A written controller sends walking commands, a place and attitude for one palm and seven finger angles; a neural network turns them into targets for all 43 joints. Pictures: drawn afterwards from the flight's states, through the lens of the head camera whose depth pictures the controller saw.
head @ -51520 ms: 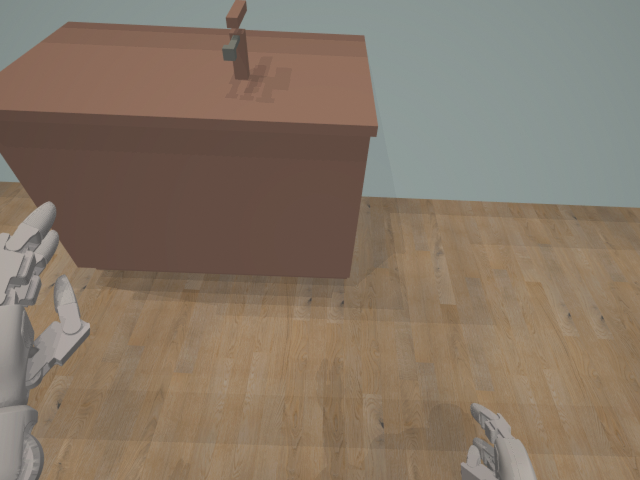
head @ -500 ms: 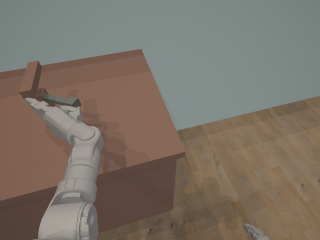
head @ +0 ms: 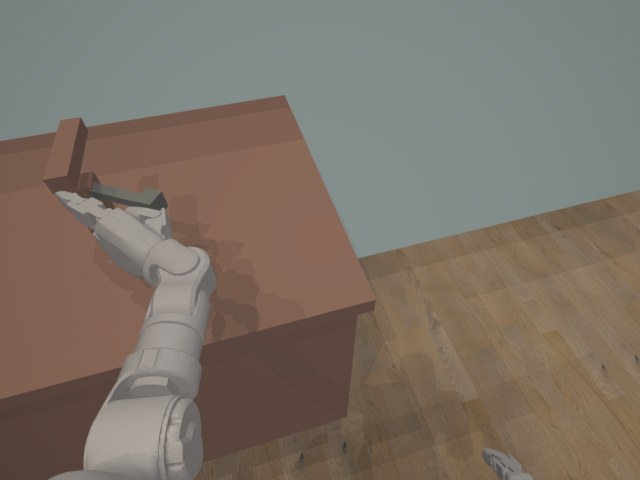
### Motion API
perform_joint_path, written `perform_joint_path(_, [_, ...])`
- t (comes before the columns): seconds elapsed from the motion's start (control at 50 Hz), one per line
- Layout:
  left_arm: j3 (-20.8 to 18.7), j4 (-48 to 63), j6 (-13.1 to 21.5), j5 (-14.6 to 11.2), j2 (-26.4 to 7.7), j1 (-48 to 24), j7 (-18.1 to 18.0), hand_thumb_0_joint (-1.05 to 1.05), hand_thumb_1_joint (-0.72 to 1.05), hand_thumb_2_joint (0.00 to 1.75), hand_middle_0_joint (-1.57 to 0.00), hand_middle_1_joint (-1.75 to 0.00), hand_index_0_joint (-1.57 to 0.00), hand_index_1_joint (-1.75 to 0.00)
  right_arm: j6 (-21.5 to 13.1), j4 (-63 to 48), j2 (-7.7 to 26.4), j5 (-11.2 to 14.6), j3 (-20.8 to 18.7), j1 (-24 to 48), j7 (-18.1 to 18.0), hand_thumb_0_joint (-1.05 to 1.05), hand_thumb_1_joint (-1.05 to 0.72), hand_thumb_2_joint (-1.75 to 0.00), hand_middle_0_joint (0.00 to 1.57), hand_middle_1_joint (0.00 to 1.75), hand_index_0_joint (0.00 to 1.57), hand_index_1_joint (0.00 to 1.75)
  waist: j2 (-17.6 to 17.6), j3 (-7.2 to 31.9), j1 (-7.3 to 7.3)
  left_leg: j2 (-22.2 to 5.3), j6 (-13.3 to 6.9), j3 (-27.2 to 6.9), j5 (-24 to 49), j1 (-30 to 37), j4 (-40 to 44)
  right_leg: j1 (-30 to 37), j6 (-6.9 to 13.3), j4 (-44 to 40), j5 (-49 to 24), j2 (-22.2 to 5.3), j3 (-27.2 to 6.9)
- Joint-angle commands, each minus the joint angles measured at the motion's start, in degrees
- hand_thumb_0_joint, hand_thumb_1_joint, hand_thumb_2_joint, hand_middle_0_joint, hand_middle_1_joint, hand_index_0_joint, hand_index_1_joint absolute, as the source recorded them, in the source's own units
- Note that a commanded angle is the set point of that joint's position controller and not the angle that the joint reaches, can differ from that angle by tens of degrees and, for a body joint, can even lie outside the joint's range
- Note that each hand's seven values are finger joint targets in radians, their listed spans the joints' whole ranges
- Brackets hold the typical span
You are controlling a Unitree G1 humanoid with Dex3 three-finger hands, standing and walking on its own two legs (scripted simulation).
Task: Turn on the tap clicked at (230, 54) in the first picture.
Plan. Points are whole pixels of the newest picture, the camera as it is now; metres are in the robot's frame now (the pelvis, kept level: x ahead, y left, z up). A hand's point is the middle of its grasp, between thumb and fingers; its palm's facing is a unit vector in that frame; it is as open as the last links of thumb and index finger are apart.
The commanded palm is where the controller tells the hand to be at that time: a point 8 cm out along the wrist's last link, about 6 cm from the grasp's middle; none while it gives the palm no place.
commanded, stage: push the lever round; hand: left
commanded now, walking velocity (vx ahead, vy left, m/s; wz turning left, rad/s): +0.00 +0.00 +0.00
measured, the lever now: (151, 203) +0.44 +0.25 +0.11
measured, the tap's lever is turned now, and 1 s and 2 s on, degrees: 56 56 56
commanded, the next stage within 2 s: none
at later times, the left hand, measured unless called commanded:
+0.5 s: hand (163, 216) +0.41 +0.23 +0.11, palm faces +0.86 -0.51 -0.05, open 8.5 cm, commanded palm +0.42 +0.24 +0.11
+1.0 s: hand (163, 216) +0.42 +0.23 +0.11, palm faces +0.87 -0.50 -0.06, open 8.5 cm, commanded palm +0.42 +0.23 +0.11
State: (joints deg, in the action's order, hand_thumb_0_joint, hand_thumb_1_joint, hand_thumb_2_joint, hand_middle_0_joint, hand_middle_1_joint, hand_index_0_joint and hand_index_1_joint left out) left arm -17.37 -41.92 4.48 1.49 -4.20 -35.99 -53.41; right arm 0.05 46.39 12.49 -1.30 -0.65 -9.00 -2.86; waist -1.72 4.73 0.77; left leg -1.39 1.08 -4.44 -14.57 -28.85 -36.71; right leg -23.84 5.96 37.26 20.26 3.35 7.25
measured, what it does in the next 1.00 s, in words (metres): stands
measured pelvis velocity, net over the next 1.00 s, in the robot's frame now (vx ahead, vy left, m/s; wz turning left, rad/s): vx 0.01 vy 0.00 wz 0.01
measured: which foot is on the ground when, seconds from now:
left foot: down 0.00-1.00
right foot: down 0.00-1.00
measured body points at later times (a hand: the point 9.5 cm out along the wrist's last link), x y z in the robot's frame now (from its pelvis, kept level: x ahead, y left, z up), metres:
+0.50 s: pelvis +0.00 +0.00 +0.00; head +0.02 -0.01 +0.45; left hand +0.37 +0.25 +0.12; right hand +0.14 -0.24 -0.12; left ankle +0.05 +0.16 -0.72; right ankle -0.01 -0.04 -0.72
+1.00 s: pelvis +0.01 +0.00 +0.00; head +0.04 -0.02 +0.45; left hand +0.37 +0.25 +0.12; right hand +0.16 -0.25 -0.13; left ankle +0.05 +0.16 -0.72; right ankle -0.01 -0.04 -0.72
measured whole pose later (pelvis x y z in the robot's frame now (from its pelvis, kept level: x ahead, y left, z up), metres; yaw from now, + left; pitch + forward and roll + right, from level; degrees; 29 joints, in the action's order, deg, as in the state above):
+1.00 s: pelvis +0.01 +0.00 +0.00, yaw +1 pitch +6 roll +1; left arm -15.6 -39.3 4.4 0.8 -3.3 -33.5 -53.1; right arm 1.1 46.3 12.8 -1.2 -0.6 -7.8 -3.6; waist -1.6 4.0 -0.5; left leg -1.1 1.3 -4.6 -14.7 -26.0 -34.7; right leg -21.0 6.2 35.7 20.9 3.1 7.5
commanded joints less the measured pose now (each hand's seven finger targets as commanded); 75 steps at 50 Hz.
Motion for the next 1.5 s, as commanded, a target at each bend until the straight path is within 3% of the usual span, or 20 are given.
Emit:
perform_joint_path(0.0, [3.9, 10.9, 1.6, 2.3, -11.9, -31.1, 6.0, 0.00, 0.90, 0.90, -0.15, -0.15, -0.15, -0.15, -2.3, -6.8, 7.3, 0.0, -1.8, 4.3, -0.4, 0.00, -0.90, -0.90, 0.20, 0.30, 0.20, 0.30, 4.9, 14.4, 3.00, 1.3, -3.1, 3.4, 1.2, 5.4, 1.4, 4.8, -7.2, -11.2, -7.1, -7.1, -10.8])
perform_joint_path(0.12, [4.1, 11.1, 1.5, 2.3, -11.6, -31.0, 5.9, 0.00, 0.90, 0.90, -0.15, -0.15, -0.15, -0.15, -2.0, -6.9, 7.1, 0.0, -1.7, 4.6, -0.5, 0.00, -0.90, -0.90, 0.20, 0.30, 0.20, 0.30, 5.0, 13.9, 3.04, 1.3, -3.1, 3.6, 1.3, 5.6, 1.5, 5.2, -7.4, -11.6, -7.6, -7.3, -11.0])
perform_joint_path(0.16, [2.0, 10.3, 1.3, 2.6, -13.6, -29.9, 5.8, 0.00, 0.90, 0.90, -0.15, -0.15, -0.15, -0.15, -1.6, -6.3, 7.4, -0.1, -1.9, 4.4, -0.7, 0.00, -0.90, -0.90, 0.20, 0.30, 0.20, 0.30, 5.5, 13.3, 2.73, 1.3, -3.1, 3.4, 1.6, 5.2, 1.7, 5.3, -7.2, -11.6, -8.0, -7.0, -10.8])
perform_joint_path(0.22, [4.0, 11.4, 1.6, 2.3, -11.7, -30.8, 6.1, 0.00, 0.90, 0.90, -0.15, -0.15, -0.15, -0.15, -1.7, -7.0, 7.1, 0.0, -1.7, 4.5, -0.7, 0.00, -0.90, -0.90, 0.20, 0.30, 0.20, 0.30, 6.3, 13.8, 2.99, 1.2, -3.2, 3.7, 1.8, 6.0, 1.9, 5.7, -7.5, -11.7, -8.8, -7.3, -11.0])
perform_joint_path(0.26, [1.2, 10.9, 1.5, 2.6, -14.6, -29.7, 5.9, 0.00, 0.90, 0.90, -0.15, -0.15, -0.15, -0.15, -1.3, -6.3, 7.4, -0.1, -2.0, 4.3, -0.8, 0.00, -0.90, -0.90, 0.20, 0.30, 0.20, 0.30, 5.1, 13.8, 2.59, 1.3, -3.0, 3.5, 1.9, 5.4, 1.9, 6.2, -7.3, -11.5, -9.1, -7.1, -10.8])
perform_joint_path(0.32, [4.6, 11.4, 1.4, 2.5, -11.1, -30.8, 6.3, 0.00, 0.90, 0.90, -0.15, -0.15, -0.15, -0.15, -1.5, -6.9, 7.0, -0.1, -1.7, 4.7, -0.6, 0.00, -0.90, -0.90, 0.20, 0.30, 0.20, 0.30, 4.3, 13.4, 3.03, 1.1, -3.0, 3.7, 1.8, 6.5, 2.0, 5.3, -7.2, -11.6, -8.5, -7.1, -10.6])
perform_joint_path(0.36, [3.6, 11.2, 1.4, 2.7, -12.4, -30.7, 6.1, 0.00, 0.90, 0.90, -0.15, -0.15, -0.15, -0.15, -1.3, -6.3, 7.2, -0.1, -1.9, 4.8, -0.8, 0.00, -0.90, -0.90, 0.20, 0.30, 0.20, 0.30, 4.0, 13.1, 2.94, 1.2, -3.1, 3.6, 1.6, 6.9, 2.2, 4.7, -6.8, -11.9, -6.8, -6.7, -10.3])
perform_joint_path(0.58, [6.3, 11.9, 1.7, 2.1, -9.9, -30.4, 6.3, 0.00, 0.90, 0.90, -0.15, -0.15, -0.15, -0.15, -1.5, -6.7, 7.1, 0.1, -1.6, 5.4, -0.7, 0.00, -0.90, -0.90, 0.20, 0.30, 0.20, 0.30, 4.7, 13.2, 3.08, 1.1, -3.1, 3.6, 1.1, 7.4, 2.3, 4.6, -7.0, -12.4, -5.3, -7.0, -10.8])
perform_joint_path(0.7, [6.8, 12.3, 1.7, 1.6, -9.3, -29.6, 6.7, 0.00, 0.90, 0.90, -0.15, -0.15, -0.15, -0.15, -1.6, -6.6, 7.2, 0.2, -1.5, 5.1, -0.8, 0.00, -0.90, -0.90, 0.20, 0.30, 0.20, 0.30, 5.8, 13.7, 2.91, 1.2, -3.2, 3.4, 2.1, 8.0, 2.6, 5.7, -7.1, -11.8, -9.0, -7.1, -10.3])
perform_joint_path(0.76, [4.6, 12.4, 1.4, 1.8, -11.8, -29.0, 6.7, 0.00, 0.90, 0.90, -0.15, -0.15, -0.15, -0.15, -1.1, -5.9, 7.4, 0.2, -1.7, 5.3, -1.2, 0.00, -0.90, -0.90, 0.20, 0.30, 0.20, 0.30, 5.1, 13.5, 2.64, 1.1, -3.1, 3.5, 2.4, 7.6, 2.5, 6.6, -7.1, -12.2, -10.2, -7.4, -10.9])
perform_joint_path(0.8, [6.6, 14.0, 1.5, 1.8, -9.4, -29.9, 6.9, 0.00, 0.90, 0.90, -0.15, -0.15, -0.15, -0.15, -1.3, -6.7, 7.0, 0.1, -1.5, 5.2, -1.0, 0.00, -0.90, -0.90, 0.20, 0.30, 0.20, 0.30, 4.7, 14.8, 2.85, 1.3, -3.2, 3.5, 4.0, 8.8, 2.4, 7.1, -7.1, -11.0, -14.6, -7.4, -10.2])
perform_joint_path(0.86, [5.6, 12.8, 1.1, 2.0, -10.5, -28.9, 7.0, 0.00, 0.90, 0.90, -0.15, -0.15, -0.15, -0.15, -1.1, -5.9, 7.3, 0.2, -1.7, 5.2, -1.1, 0.00, -0.90, -0.90, 0.20, 0.30, 0.20, 0.30, 5.2, 13.3, 2.87, 1.3, -3.2, 3.5, 4.0, 9.0, 2.6, 6.4, -7.0, -11.3, -14.1, -7.1, -9.8])
perform_joint_path(0.9, [8.2, 14.1, 1.2, 2.0, -7.8, -29.8, 7.2, 0.00, 0.90, 0.90, -0.15, -0.15, -0.15, -0.15, -1.3, -6.8, 6.9, 0.2, -1.5, 5.5, -1.0, 0.00, -0.90, -0.90, 0.20, 0.30, 0.20, 0.30, 5.1, 13.4, 3.08, 1.3, -3.2, 3.5, 4.4, 9.4, 2.5, 6.3, -7.1, -10.9, -15.5, -7.3, -9.8])
perform_joint_path(1.06, [6.2, 14.8, 1.1, 2.5, -9.3, -29.5, 6.8, 0.00, 0.90, 0.90, -0.15, -0.15, -0.15, -0.15, -1.2, -6.2, 7.1, -0.2, -1.9, 5.0, -0.7, 0.00, -0.90, -0.90, 0.20, 0.30, 0.20, 0.30, 4.7, 15.5, 2.85, 1.8, -3.1, 3.2, 6.0, 9.3, 1.7, 7.2, -7.2, -9.5, -20.1, -7.3, -9.3])
perform_joint_path(1.1, [8.0, 15.9, 1.1, 2.5, -7.3, -30.6, 7.0, 0.00, 0.90, 0.90, -0.15, -0.15, -0.15, -0.15, -1.3, -6.8, 6.8, -0.2, -1.7, 5.1, -0.3, 0.00, -0.90, -0.90, 0.20, 0.30, 0.20, 0.30, 4.4, 16.2, 3.07, 1.8, -3.2, 3.2, 6.7, 9.8, 1.4, 7.1, -7.2, -8.9, -21.3, -7.4, -9.1])
perform_joint_path(1.26, [5.4, 13.8, 0.2, 2.7, -10.1, -30.0, 6.4, 0.00, 0.90, 0.90, -0.15, -0.15, -0.15, -0.15, -1.2, -6.4, 7.1, -0.1, -1.9, 5.3, -0.3, 0.00, -0.90, -0.90, 0.20, 0.30, 0.20, 0.30, 4.4, 14.4, 2.89, 1.9, -3.0, 3.0, 3.6, 7.2, 1.1, 5.6, -7.2, -10.1, -14.8, -7.2, -9.9])
perform_joint_path(1.34, [7.3, 13.9, 0.6, 2.3, -8.2, -31.1, 6.6, 0.00, 0.90, 0.90, -0.15, -0.15, -0.15, -0.15, -1.6, -6.9, 6.8, 0.0, -1.6, 5.6, -0.2, 0.00, -0.90, -0.90, 0.20, 0.30, 0.20, 0.30, 4.5, 14.6, 3.18, 1.7, -3.1, 3.1, 2.7, 7.2, 1.0, 4.8, -7.3, -10.3, -12.5, -7.4, -10.4])
perform_joint_path(1.36, [5.4, 13.3, 0.6, 2.5, -10.4, -30.7, 6.3, 0.00, 0.90, 0.90, -0.15, -0.15, -0.15, -0.15, -1.5, -6.2, 7.2, 0.0, -1.8, 5.2, -0.4, 0.00, -0.90, -0.90, 0.20, 0.30, 0.20, 0.30, 3.9, 14.5, 2.94, 1.7, -3.0, 3.0, 2.4, 7.2, 1.2, 4.6, -7.0, -10.6, -10.6, -7.0, -10.2])
perform_joint_path(1.46, [4.5, 12.7, 0.9, 2.6, -11.3, -30.9, 6.2, 0.00, 0.90, 0.90, -0.15, -0.15, -0.15, -0.15, -1.3, -6.1, 7.2, 0.0, -1.9, 5.1, -0.4, 0.00, -0.90, -0.90, 0.20, 0.30, 0.20, 0.30, 4.5, 15.1, 2.99, 1.6, -3.0, 2.9, 2.7, 6.3, 0.9, 5.3, -7.1, -10.1, -12.1, -7.2, -10.4])
perform_joint_path(1.48, [6.2, 13.1, 0.9, 2.5, -9.4, -31.5, 6.3, 0.00, 0.90, 0.90, -0.15, -0.15, -0.15, -0.15, -1.5, -6.8, 7.0, -0.1, -1.6, 4.9, -0.3, 0.00, -0.90, -0.90, 0.20, 0.30, 0.20, 0.30, 4.4, 14.9, 3.22, 1.7, -3.1, 3.0, 2.7, 6.5, 1.2, 5.0, -7.1, -9.8, -12.0, -7.1, -10.1])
